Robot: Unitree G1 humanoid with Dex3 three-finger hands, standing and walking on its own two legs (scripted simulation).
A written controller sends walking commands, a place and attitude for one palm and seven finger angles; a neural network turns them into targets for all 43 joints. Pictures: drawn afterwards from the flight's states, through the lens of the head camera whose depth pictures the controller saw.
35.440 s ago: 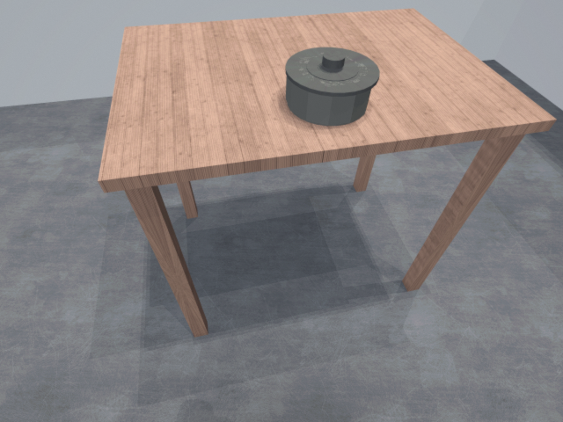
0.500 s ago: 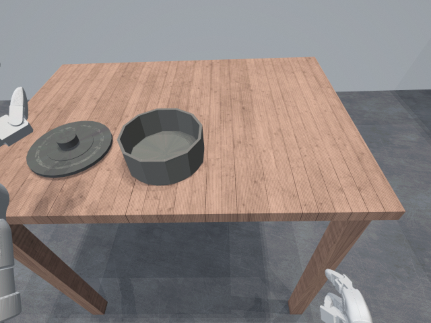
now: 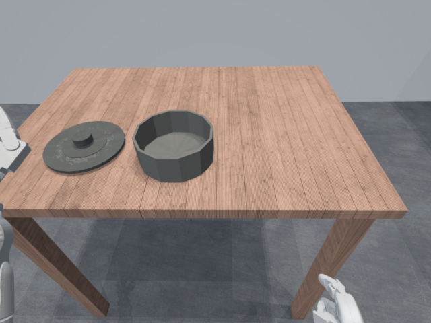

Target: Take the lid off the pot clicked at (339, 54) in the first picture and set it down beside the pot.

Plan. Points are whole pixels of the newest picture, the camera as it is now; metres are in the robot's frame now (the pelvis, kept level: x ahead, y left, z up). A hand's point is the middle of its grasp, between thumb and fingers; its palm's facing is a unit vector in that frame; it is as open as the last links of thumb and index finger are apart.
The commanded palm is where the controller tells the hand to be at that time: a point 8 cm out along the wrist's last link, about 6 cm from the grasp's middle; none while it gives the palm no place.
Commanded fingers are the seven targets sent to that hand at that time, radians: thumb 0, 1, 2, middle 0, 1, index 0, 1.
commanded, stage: draw the hand back to the body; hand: left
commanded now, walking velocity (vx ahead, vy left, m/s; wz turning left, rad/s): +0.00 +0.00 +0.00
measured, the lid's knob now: (82, 138) +0.48 +0.39 +0.08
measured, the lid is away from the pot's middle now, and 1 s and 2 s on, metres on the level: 0.24 0.24 0.24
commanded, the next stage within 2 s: step back with the hand held close in 0.50 s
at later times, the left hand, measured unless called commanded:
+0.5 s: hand out of the picture +0.17 +0.27 +0.27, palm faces +0.51 -0.82 -0.26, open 7.4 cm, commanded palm +0.12 +0.31 +0.27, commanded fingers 0.00 0.90 0.90 -0.20 -0.30 -0.20 -0.30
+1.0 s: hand (12, 204) +0.18 +0.26 +0.24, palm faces +0.33 -0.80 -0.50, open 7.4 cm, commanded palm +0.11 +0.33 +0.27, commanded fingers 0.00 0.90 0.90 -0.20 -0.30 -0.20 -0.30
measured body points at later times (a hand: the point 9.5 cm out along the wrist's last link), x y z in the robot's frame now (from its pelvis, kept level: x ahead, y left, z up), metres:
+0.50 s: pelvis +0.00 +0.02 +0.00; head -0.04 +0.02 +0.45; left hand +0.14 +0.31 +0.28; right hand +0.20 -0.17 -0.08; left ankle +0.00 +0.10 -0.75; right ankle -0.01 -0.09 -0.75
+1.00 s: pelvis -0.03 +0.05 -0.01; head +0.00 +0.08 +0.44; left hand +0.15 +0.31 +0.26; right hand +0.14 -0.21 -0.08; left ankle +0.00 +0.10 -0.75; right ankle -0.01 -0.09 -0.75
